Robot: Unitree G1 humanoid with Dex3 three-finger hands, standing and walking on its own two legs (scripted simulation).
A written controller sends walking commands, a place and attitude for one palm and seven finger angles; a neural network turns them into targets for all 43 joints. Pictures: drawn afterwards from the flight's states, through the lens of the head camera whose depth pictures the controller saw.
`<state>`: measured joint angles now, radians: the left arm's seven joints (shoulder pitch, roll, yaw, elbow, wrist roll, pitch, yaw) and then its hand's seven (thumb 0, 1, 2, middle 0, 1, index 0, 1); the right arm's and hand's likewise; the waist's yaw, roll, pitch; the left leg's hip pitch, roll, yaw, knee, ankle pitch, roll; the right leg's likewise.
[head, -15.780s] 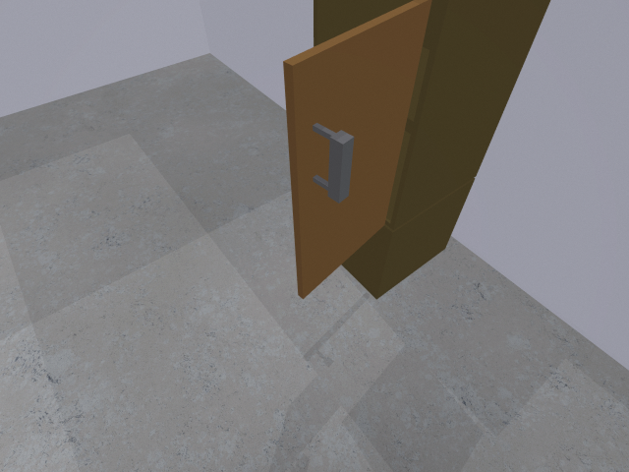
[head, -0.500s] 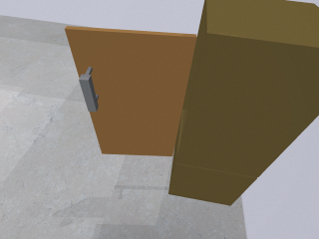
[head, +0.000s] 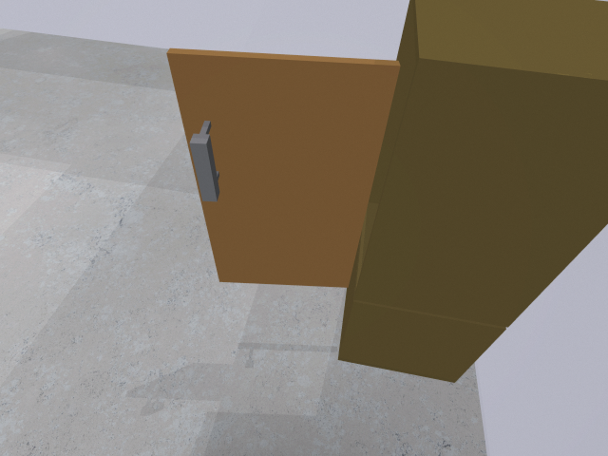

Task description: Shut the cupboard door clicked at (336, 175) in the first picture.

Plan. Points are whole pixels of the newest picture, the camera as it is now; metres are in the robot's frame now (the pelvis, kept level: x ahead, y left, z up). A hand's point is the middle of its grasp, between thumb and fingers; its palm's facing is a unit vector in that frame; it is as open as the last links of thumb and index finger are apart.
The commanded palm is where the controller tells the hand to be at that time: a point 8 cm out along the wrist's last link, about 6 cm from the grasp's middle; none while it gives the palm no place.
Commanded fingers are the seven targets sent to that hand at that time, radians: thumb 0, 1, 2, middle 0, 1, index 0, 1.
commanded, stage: shuffle to correct the standing spot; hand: left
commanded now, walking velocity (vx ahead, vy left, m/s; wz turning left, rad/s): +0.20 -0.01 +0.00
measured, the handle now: (208, 161) +0.55 +0.22 +0.07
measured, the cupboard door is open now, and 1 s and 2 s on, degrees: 99 99 99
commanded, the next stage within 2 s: come to a stop and stand still in 0.38 s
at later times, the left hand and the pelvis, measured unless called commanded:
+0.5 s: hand (192, 441) +0.17 +0.18 -0.16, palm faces +0.04 -0.98 -0.22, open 7.3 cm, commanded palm none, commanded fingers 0.00 0.90 0.90 -0.20 -0.30 -0.20 -0.30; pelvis +0.08 +0.00 -0.01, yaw +2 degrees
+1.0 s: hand out of the picture +0.12 +0.20 -0.17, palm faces +0.08 -0.95 -0.29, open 7.3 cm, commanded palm none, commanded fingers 0.00 0.90 0.90 -0.20 -0.30 -0.20 -0.30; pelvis +0.11 +0.00 -0.01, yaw +3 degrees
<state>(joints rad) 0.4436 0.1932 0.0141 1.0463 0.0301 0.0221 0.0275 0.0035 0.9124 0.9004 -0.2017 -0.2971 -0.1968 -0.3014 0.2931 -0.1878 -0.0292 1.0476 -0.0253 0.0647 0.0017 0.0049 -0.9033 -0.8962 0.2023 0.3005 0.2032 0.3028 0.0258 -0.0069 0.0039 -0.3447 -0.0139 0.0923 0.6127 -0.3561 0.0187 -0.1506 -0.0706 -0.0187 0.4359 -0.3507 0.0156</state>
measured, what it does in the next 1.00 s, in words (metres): walks ahead: right foot, then left foot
